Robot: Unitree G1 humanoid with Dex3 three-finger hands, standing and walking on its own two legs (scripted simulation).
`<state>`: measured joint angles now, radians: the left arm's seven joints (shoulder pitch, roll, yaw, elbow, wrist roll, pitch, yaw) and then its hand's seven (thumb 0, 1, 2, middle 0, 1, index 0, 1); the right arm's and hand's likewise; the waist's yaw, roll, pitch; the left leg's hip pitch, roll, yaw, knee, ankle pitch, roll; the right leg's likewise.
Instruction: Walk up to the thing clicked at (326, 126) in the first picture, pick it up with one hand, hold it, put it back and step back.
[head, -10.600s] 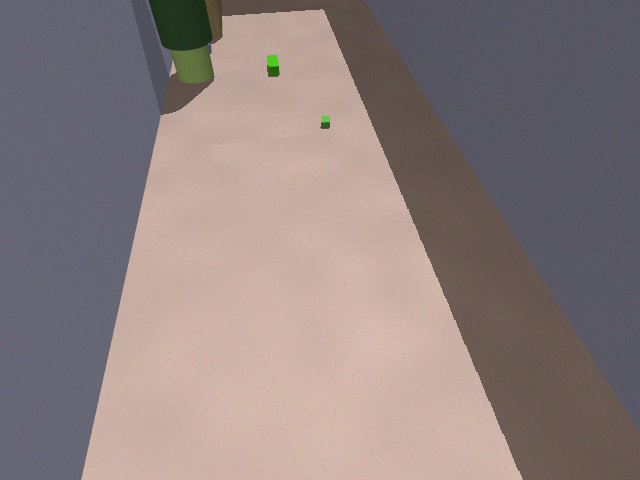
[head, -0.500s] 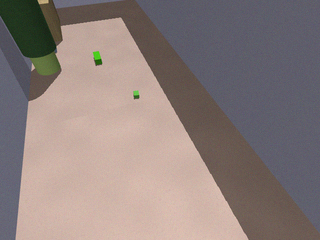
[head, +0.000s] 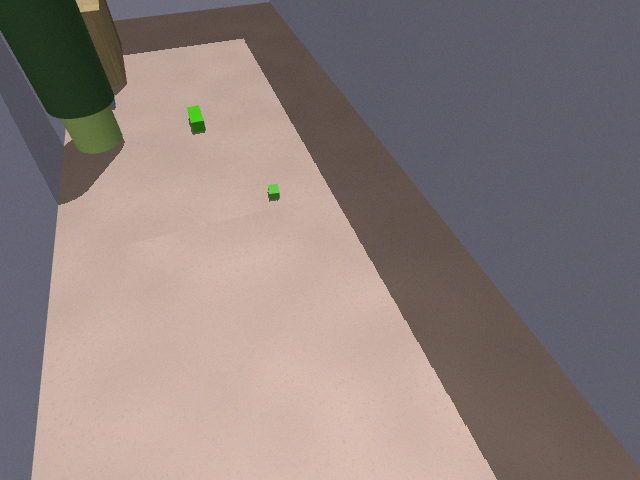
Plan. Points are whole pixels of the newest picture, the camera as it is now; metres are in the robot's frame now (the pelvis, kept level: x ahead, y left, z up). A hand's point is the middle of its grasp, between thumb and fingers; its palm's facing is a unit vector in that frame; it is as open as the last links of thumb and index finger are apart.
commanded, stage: walk up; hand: left
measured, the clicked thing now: (273, 191) +1.43 +0.22 -0.76
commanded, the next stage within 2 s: none
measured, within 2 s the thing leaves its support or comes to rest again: neither
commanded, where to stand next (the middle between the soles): +1.05 -0.01 m, yaw +0 degrees
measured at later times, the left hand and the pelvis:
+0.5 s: hand out of the picture +0.13 +0.19 -0.13, palm faces +0.07 -0.90 -0.42, open 7.4 cm; pelvis +0.12 -0.09 -0.01, yaw +0 degrees
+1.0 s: hand (199, 316) +0.42 +0.23 -0.15, palm faces +0.02 -0.93 -0.36, open 7.4 cm; pelvis +0.37 -0.05 -0.01, yaw +3 degrees
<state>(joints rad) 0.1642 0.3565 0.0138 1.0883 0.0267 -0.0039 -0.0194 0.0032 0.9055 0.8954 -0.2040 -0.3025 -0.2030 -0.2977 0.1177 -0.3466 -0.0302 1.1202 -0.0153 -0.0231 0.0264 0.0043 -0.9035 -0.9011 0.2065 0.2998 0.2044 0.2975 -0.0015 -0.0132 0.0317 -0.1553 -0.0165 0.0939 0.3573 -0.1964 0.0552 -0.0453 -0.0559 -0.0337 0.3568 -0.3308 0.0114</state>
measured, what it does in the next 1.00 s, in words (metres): walks ahead: right foot, then left foot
